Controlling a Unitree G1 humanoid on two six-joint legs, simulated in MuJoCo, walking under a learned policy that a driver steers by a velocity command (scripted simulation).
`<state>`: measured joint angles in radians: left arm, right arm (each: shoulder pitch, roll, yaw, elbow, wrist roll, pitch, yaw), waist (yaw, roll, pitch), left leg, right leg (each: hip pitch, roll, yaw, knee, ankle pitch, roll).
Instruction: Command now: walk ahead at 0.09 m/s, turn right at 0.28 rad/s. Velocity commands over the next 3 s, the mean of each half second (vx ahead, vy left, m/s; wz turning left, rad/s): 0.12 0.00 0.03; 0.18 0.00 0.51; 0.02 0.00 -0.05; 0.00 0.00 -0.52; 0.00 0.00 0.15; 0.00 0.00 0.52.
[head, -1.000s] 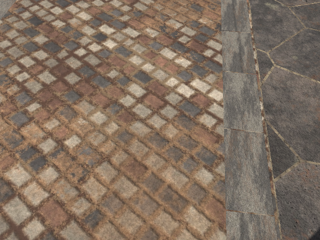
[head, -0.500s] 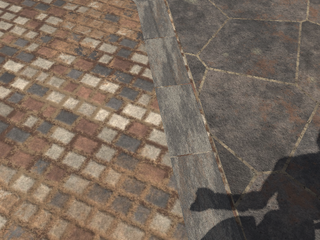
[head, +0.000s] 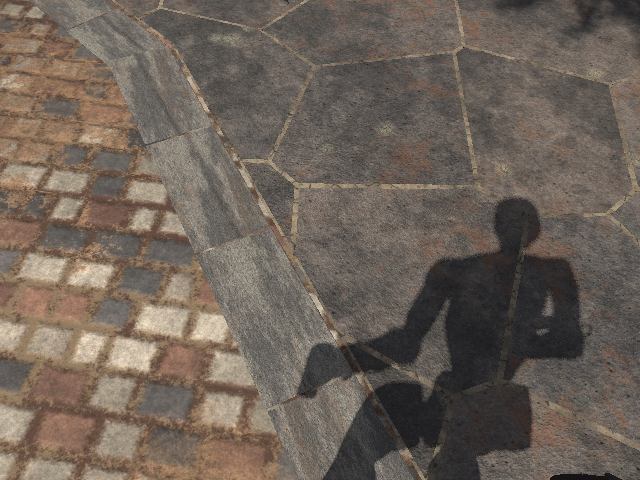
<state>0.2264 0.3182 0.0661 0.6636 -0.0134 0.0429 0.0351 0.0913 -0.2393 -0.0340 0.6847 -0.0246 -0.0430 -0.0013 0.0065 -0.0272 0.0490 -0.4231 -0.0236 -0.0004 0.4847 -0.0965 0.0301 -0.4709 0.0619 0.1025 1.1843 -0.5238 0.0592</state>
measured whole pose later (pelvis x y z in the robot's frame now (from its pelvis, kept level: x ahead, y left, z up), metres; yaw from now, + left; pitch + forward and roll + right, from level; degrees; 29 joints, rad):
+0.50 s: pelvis +0.07 +0.00 +0.01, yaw +4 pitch +1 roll -1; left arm 0.30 0.25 0.05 0.71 0.00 -0.04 0.03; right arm 0.23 -0.30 -0.06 0.78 0.02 -0.01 0.03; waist 0.02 0.00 -0.01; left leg -0.49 0.04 0.01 0.88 -0.40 0.04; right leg -0.14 -0.03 -0.07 0.46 -0.33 0.01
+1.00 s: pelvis +0.20 +0.08 +0.01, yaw +22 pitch +3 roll -2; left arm 0.06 0.27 0.05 0.66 0.01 -0.03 0.01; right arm 0.25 -0.31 -0.07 0.69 0.02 0.03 -0.04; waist -0.04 -0.02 0.02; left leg -0.23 -0.11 -0.15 0.46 -0.27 0.08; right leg -0.59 0.02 0.10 0.72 -0.17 0.08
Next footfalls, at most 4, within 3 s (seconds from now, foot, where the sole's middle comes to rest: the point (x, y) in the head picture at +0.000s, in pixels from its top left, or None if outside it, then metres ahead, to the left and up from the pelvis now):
0.20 right None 0.07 -0.14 -0.77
0.62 left None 0.18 0.15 -0.77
1.10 right None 0.40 0.02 -0.77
1.46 left None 0.26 0.22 -0.77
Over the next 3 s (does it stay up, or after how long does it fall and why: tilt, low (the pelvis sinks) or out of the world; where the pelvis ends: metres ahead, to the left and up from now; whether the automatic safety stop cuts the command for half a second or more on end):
stays up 0.28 0.03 0.01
